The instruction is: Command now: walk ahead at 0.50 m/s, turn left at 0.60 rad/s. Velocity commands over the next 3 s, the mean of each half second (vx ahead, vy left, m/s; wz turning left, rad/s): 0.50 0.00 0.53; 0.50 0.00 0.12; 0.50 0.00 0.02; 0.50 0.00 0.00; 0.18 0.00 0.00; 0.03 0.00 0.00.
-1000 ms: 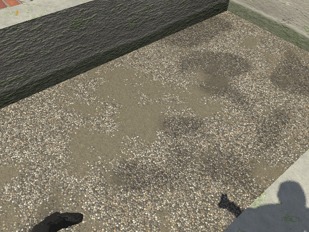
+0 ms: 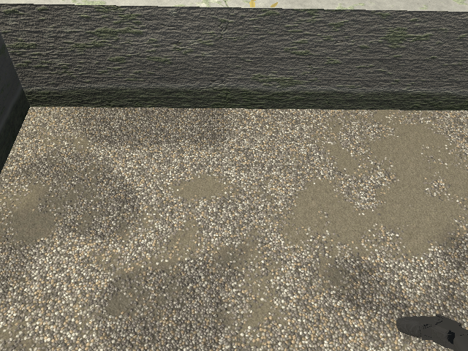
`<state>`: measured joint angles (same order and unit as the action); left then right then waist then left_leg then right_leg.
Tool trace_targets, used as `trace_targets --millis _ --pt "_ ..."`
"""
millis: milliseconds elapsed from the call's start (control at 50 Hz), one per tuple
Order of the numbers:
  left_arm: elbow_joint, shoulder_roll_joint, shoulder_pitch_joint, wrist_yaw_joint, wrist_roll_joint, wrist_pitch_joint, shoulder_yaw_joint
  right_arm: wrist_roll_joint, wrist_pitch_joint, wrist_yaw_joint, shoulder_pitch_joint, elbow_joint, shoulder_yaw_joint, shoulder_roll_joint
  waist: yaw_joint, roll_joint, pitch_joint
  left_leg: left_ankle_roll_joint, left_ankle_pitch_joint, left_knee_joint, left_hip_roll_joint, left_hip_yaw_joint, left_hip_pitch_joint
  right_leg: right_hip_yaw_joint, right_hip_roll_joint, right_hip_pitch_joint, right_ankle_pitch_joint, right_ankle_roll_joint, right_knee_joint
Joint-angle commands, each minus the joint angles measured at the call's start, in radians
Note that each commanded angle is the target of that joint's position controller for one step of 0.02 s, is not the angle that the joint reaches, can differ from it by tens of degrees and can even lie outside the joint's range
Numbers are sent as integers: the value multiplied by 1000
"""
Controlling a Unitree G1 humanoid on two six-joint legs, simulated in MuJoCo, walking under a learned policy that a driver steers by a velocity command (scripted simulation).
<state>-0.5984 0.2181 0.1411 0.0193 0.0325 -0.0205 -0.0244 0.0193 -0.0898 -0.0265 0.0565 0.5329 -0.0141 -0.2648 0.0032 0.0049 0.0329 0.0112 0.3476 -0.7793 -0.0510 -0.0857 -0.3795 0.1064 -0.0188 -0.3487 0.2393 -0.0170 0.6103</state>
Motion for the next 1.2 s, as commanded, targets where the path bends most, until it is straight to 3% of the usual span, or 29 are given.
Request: trace_targets --millis 20,40,60,80,100,140,180,240,260,280,300,320,340,380,420,440,480,540,560,600,700,720,760,800,880,1060,1080,1120,1200 --pt "102 112 -152 -8 -9 3 32 16 -1 -9 22 -60 8 -2 -67 108 -127 31 -24 138 -28 61 203 -136 -127 -44 149 -6 -184" --pt "107 94 -150 -11 -9 -7 30 24 -6 -10 54 -54 13 -1 -69 40 -121 54 0 191 4 -5 220 -83 -85 -69 167 21 -83" --pt "149 41 -150 -20 -4 -15 12 -4 -10 -9 27 -65 -11 -87 -46 -175 -94 108 126 304 92 -221 147 23 22 -125 154 78 49" --pt "182 73 -230 -20 2 -17 15 -27 -16 -9 26 -84 -35 -157 -109 -279 -25 154 206 420 169 -432 83 -1 63 -227 195 82 138" --pt "193 106 -258 -20 -2 -11 27 -14 -16 5 9 -98 -35 -162 -107 -279 -2 173 108 442 196 -495 109 -75 60 -293 222 88 214" --pt "168 119 -183 -17 -6 4 34 2 -11 26 -32 -101 -29 -136 -48 -221 -52 175 -114 385 182 -455 146 -130 43 -285 186 100 256" --pt "146 90 -152 -8 -5 12 24 -10 4 30 -87 -110 -21 -107 -25 -172 -111 153 -202 371 135 -393 105 -123 37 -130 116 96 191" --pt "136 40 -135 -4 3 -9 11 -21 13 19 -116 -94 -13 -86 -5 -127 -127 138 -167 363 82 -362 48 -79 61 75 33 68 5" --pt "122 23 -101 -9 1 -10 9 -27 12 21 -100 -76 -18 -98 12 -110 -134 119 -80 357 74 -361 -14 -72 58 197 10 47 -49" --pt "110 19 -63 -8 10 -11 10 -32 13 21 -82 -72 -14 -80 14 -56 -143 98 -11 331 60 -352 -97 -93 15 326 1 26 -56" --pt "116 43 -54 -6 17 -10 19 -45 19 18 -61 -74 -6 -50 18 62 -173 65 86 277 18 -289 -209 -157 -57 449 44 4 -53" --pt "123 94 -53 -7 14 -11 34 -51 26 16 -92 -92 -4 -39 51 208 -156 34 105 168 -48 -180 -250 -299 -153 413 148 -32 -159" --pt "126 121 -47 -7 5 -13 37 -35 33 16 -127 -100 -12 -69 67 213 -95 14 91 114 -62 -134 -257 -408 -225 328 156 -64 -248" --pt "127 106 -91 -7 -10 -9 29 -19 47 13 -130 -80 -8 -64 28 119 -66 -4 7 130 -19 -91 -137 -403 -228 197 139 -87 -277" --pt "138 79 -164 -13 -22 -2 15 -7 49 4 -73 -48 8 -20 -25 124 -81 1 -87 209 -19 -50 66 -288 -138 81 171 -49 -258" --pt "132 73 -148 -22 -19 5 8 5 46 -1 -67 -39 12 -13 -23 129 -101 10 -68 210 -21 -43 116 -247 -106 70 196 -40 -249" --pt "137 62 -155 -33 -13 2 3 1 38 -3 -63 -31 13 -28 -37 78 -90 21 -46 222 -18 -64 108 -180 -74 84 213 -29 -214" --pt "135 45 -113 -40 -8 -3 0 -6 39 5 -83 -27 18 -48 -19 -46 -79 41 -22 277 10 -128 64 -95 -37 136 133 -20 -113" --pt "135 38 -102 -39 2 -3 -3 -13 38 3 -105 -39 28 -24 -20 -65 -82 47 -33 291 14 -144 61 -67 -34 148 88 -7 -83" --pt "111 51 -48 -21 0 0 7 -17 27 15 -105 -39 31 -16 -14 -65 -98 71 -99 277 19 -146 44 -60 -34 205 41 -8 -51" --pt "105 49 -33 -12 -1 -10 12 -27 24 20 -103 -37 37 -14 -10 -39 -79 78 -221 240 15 -142 38 -44 -37 219 -29 -13 -25" --pt "121 61 -68 -11 -7 -23 13 -16 30 6 -136 -55 42 2 -26 -4 -38 74 -401 184 13 -96 25 -68 -64 195 -240 -10 -16" --pt "110 67 -52 -7 -3 -30 22 -4 36 8 -97 -38 39 1 -28 17 -127 73 -504 151 12 -85 62 -61 -68 245 -337 -2 26" --pt "107 53 -51 -3 -1 -33 22 -9 40 14 -94 -33 40 3 -25 7 -179 77 -567 144 18 -84 92 -45 -61 264 -338 8 44" --pt "109 34 -78 -2 0 -45 24 -15 36 16 -106 -31 45 14 -24 -10 -188 82 -621 150 29 -92 96 -28 -45 257 -264 24 59" --pt "116 5 -134 -7 -4 -50 24 -14 39 6 -119 -40 54 23 -27 -25 -161 79 -515 211 41 -122 50 -33 -37 232 -83 37 45" --pt "98 8 -92 -7 -5 -37 27 -27 36 23 -76 -21 50 10 -14 -45 -211 81 -318 272 46 -190 65 -26 -12 265 96 36 24" --pt "106 -8 -126 -8 -4 -37 17 -31 33 23 -117 -41 55 12 -15 -67 -95 83 -138 339 54 -219 -11 -26 -8 232 110 23 1" --pt "100 -13 -106 -6 -1 -28 12 -23 38 18 -109 -44 57 19 -10 -46 -79 75 -90 346 38 -192 -22 -43 -26 251 80 12 -23"
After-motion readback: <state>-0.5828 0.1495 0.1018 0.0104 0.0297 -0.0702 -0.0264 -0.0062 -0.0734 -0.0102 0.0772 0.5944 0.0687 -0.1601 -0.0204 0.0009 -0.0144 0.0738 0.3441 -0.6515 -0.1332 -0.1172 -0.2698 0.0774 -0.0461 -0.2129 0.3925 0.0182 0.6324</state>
